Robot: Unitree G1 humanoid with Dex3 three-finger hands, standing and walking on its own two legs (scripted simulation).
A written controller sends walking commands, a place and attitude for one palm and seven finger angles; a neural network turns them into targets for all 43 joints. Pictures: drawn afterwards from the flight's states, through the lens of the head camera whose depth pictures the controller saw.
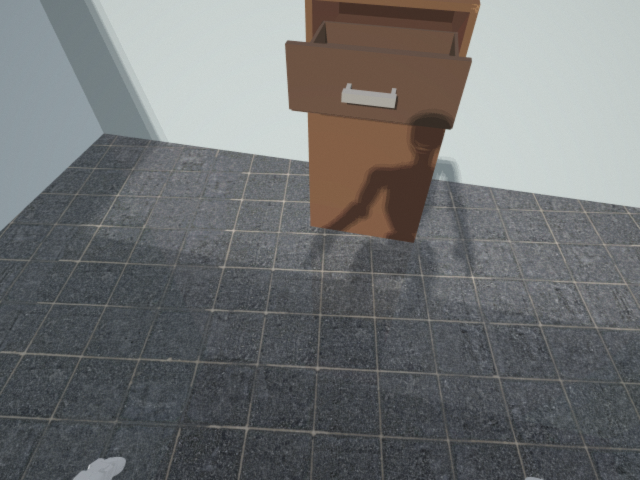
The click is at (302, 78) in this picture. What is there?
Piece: drawer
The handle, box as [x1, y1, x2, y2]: [341, 83, 396, 107]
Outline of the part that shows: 343,88 341,101 394,107 396,88 392,88 390,93 355,90 350,88 350,83 347,83 346,87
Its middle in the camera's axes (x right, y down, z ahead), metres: +0.11 -0.33 +0.87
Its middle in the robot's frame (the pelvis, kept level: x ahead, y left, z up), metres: +0.89 -0.06 +0.04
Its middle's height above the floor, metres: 0.81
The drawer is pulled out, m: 0.28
